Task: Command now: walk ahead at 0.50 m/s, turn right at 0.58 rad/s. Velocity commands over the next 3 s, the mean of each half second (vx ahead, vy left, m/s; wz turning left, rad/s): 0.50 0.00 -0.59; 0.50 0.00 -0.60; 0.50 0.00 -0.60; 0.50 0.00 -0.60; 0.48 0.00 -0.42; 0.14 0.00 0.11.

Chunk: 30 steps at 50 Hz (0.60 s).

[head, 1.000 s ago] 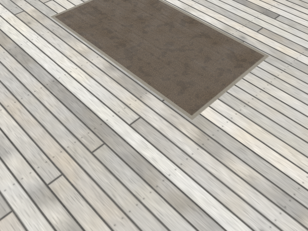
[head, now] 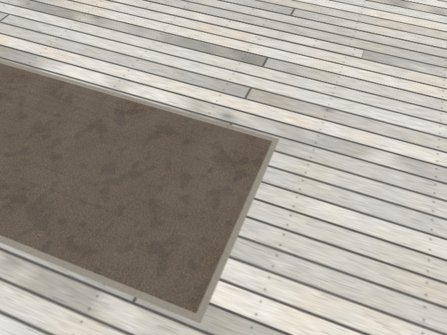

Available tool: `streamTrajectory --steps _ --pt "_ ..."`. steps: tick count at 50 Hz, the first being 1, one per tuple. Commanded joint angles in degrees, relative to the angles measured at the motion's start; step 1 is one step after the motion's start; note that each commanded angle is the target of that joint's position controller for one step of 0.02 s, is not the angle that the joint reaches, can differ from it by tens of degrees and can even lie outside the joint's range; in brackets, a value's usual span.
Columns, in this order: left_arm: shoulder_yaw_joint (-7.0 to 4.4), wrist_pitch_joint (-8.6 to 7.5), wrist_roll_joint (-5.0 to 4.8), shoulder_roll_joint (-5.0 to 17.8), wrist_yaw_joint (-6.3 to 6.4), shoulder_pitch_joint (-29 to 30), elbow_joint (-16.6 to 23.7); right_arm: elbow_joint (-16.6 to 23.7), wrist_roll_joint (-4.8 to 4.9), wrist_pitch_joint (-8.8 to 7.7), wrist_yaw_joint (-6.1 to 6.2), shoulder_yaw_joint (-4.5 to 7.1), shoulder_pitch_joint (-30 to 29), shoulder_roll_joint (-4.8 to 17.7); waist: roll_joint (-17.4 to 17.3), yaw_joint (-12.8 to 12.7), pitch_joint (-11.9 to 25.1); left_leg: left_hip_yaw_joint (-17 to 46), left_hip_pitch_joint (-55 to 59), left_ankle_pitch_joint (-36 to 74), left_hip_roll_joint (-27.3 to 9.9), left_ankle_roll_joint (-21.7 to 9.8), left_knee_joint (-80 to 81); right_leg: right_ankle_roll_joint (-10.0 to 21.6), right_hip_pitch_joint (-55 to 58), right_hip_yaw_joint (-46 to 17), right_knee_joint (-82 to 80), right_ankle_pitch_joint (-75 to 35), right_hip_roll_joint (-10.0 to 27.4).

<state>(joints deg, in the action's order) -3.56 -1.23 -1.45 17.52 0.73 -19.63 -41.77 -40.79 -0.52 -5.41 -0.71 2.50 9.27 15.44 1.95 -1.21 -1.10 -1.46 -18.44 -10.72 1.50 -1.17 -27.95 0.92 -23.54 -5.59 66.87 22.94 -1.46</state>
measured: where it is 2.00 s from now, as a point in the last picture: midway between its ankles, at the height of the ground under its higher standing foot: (394, 223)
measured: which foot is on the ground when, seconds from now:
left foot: down 0.00-0.40, up 0.42-0.84, down 0.86-1.00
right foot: up 0.00-0.36, down 0.38-0.88, up 0.90-1.00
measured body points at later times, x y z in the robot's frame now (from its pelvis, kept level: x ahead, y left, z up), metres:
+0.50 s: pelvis +0.26 -0.08 -0.01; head +0.29 -0.11 +0.44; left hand +0.50 +0.13 -0.09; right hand +0.26 -0.38 -0.13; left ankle +0.19 +0.11 -0.64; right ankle +0.30 -0.17 -0.73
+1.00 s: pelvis +0.54 -0.14 +0.00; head +0.56 -0.15 +0.45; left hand +0.77 +0.05 -0.12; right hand +0.53 -0.45 -0.09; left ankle +0.65 -0.08 -0.73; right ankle +0.38 -0.19 -0.65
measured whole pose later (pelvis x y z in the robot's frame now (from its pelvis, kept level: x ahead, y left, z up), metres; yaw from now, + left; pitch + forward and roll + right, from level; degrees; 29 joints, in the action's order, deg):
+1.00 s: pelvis +0.54 -0.14 +0.00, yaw -36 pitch +1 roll +1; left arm -3.6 -0.9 -1.5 17.5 0.9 -19.4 -41.5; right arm -40.7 -0.5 -5.5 -1.0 3.0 8.7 15.4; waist 1.9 -1.3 -1.6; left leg -2.0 -18.9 -10.5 1.7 -1.1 -28.3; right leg 1.1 -22.4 -6.3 67.5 23.4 -1.7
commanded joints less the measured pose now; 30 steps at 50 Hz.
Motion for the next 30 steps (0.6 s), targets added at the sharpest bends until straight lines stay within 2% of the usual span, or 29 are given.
streamTrajectory --steps 1,3,6,10,12,14,16,17,18,19,20,21,22,23,24,25,26,27,30 --pt "-1.77 -0.45 -0.21 4.91 -0.32 2.57 5.62 1.27 -0.26 -0.49 0.43 1.85 3.25 5.88 -8.7 2.54 0.44 16.32 13.35 0.99 -15.82 -7.98 16.25 -0.7 -15.4 -1.41 0.35 -5.05 7.04" --pt "-1.36 0.03 -0.09 3.07 -0.51 4.12 6.59 0.23 0.24 -0.93 0.41 2.29 3.72 6.71 -7.99 2.44 -0.28 11.91 12.62 5.67 -16.07 -9.1 18.1 -1.13 -16.56 -0.5 -2.32 -6.79 7.73" --pt "-0.93 0.0 0.22 2.15 -0.94 7.24 7.98 -1.11 0.23 -0.88 0.5 3.06 4.39 8.68 -6.22 2.82 -0.58 6.47 14.38 12.32 -16.64 -9.9 19.29 -1.74 -18.63 -0.06 -9.58 -13.03 8.28" --pt "-0.29 -0.77 0.19 1.14 -2.46 13.63 9.34 -2.39 0.6 -0.13 0.85 3.36 5.15 10.21 -5.41 4.92 -1.99 -1.76 15.18 15.58 -15.1 -8.09 19.61 -0.95 -15.0 3.61 -22.43 -23.54 7.31" --pt "-0.11 -0.83 0.07 0.94 -3.15 16.93 10.56 -3.38 1.04 0.37 0.96 3.62 6.89 11.15 -5.1 5.88 -3.0 -3.79 17.22 16.02 -15.85 -7.47 19.39 -0.15 -14.12 5.25 -26.56 -24.16 6.75" --pt "-0.29 -0.72 -0.04 1.52 -3.74 18.98 11.82 -4.2 1.69 1.01 0.96 3.99 7.96 12.19 -5.31 5.81 -3.71 -5.25 20.5 19.3 -17.11 -6.67 17.93 1.2 -13.74 6.39 -29.35 -21.46 6.1" --pt "-1.1 -0.48 0.25 3.15 -4.05 18.12 12.41 -4.37 2.24 1.75 1.17 4.5 7.82 13.76 -6.48 3.92 -2.13 -7.42 23.14 34.48 -17.54 -5.55 12.5 3.37 -9.45 9.01 -30.92 -15.85 3.41" --pt "-1.86 -0.22 0.46 4.56 -4.0 15.44 12.06 -4.28 2.49 2.15 1.42 4.81 7.69 14.69 -7.51 1.92 0.16 -8.54 23.77 44.21 -17.37 -4.95 7.02 4.68 -4.81 10.67 -31.08 -12.89 1.27" --pt "-3.15 -0.01 0.44 6.65 -3.79 8.57 10.4 -4.05 2.71 2.62 1.66 4.86 7.02 14.98 -7.08 -2.29 3.91 -10.12 21.96 49.56 -16.26 -3.87 -2.64 6.51 4.53 11.88 -33.42 -13.36 -1.19" --pt "-5.12 0.41 0.21 10.05 -2.94 -1.68 7.49 -3.68 2.34 2.66 1.96 4.2 7.26 13.48 -4.98 -7.29 8.97 -11.08 13.29 44.1 -14.14 -1.82 -16.34 8.85 20.61 9.72 -35.95 -15.87 -2.15" --pt "-6.27 0.84 -0.33 15.65 -1.67 -5.94 6.37 -1.62 -0.56 2.18 1.67 2.01 10.22 6.7 8.31 -5.2 13.4 -10.98 -7.82 1.75 -8.31 1.16 -36.41 14.63 39.14 -12.33 -36.69 -14.99 11.26" --pt "-5.81 -0.33 -0.24 17.36 -2.15 -4.41 8.88 1.22 -0.13 0.17 1.0 0.7 10.46 5.29 12.81 -2.9 23.28 1.71 -22.67 -25.03 1.18 2.56 -50.46 24.66 48.46 -43.25 -47.14 -1.16 21.21" --pt "-4.35 -1.27 0.17 12.03 -2.56 -3.75 8.52 2.17 2.17 -1.32 0.3 2.11 3.61 10.85 4.88 -6.07 18.51 7.13 -28.81 -20.01 -2.52 1.65 -51.73 20.9 45.6 -37.85 -50.28 -0.26 19.7" --pt "-3.68 -1.92 0.37 10.2 -2.55 -1.7 8.03 3.13 2.92 -2.25 0.04 1.9 1.18 10.73 3.73 -4.71 11.09 6.22 -29.26 -14.63 -4.7 0.54 -47.71 18.68 37.75 -29.62 -50.62 -4.08 17.48" --pt "-3.18 -2.16 0.37 8.86 -2.45 2.22 8.26 2.16 1.72 -2.54 0.5 1.83 1.32 9.96 -1.12 -1.8 7.14 6.26 -25.64 -10.64 -7.01 0.75 -42.67 16.62 29.25 -23.62 -50.69 -10.17 14.76" --pt "-2.64 -2.24 0.74 7.34 -2.31 5.16 8.84 1.72 0.49 -2.24 0.75 2.24 1.93 10.47 -0.47 0.25 5.07 6.4 -21.8 -8.25 -8.24 1.33 -38.46 15.79 23.16 -19.51 -51.4 -16.59 12.83" --pt "-2.31 -2.23 1.28 6.74 -2.08 6.7 9.46 1.51 0.16 -1.59 0.6 2.4 2.84 10.45 0.78 1.77 4.36 6.52 -18.69 -6.65 -8.72 1.84 -37.07 15.69 19.12 -17.69 -52.69 -19.94 11.63" --pt "-2.35 -2.39 1.29 6.81 -1.85 7.22 9.34 1.42 -0.08 -1.02 0.56 2.36 3.33 9.8 1.04 2.37 4.14 6.01 -17.37 -5.79 -8.55 2.72 -35.24 16.15 16.73 -16.67 -53.54 -23.06 11.2" --pt "-2.66 -2.58 0.99 8.1 -0.76 5.37 7.74 2.32 -0.54 0.12 0.71 1.76 0.15 7.48 0.31 1.93 2.07 4.63 -17.13 0.16 -7.27 5.22 -27.07 16.0 11.35 -11.93 -54.46 -27.3 9.14"
Next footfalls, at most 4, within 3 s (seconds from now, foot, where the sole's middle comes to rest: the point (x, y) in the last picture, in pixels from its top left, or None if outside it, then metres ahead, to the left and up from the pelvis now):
0.38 right None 0.34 -0.18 -0.77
0.86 left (265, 274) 0.68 -0.10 -0.77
1.38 right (384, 266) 0.72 -0.49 -0.77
1.88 left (405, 188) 1.04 -0.64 -0.77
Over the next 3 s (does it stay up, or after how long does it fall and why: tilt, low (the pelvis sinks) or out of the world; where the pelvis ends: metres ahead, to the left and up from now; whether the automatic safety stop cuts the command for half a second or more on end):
stays up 0.95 -1.00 0.00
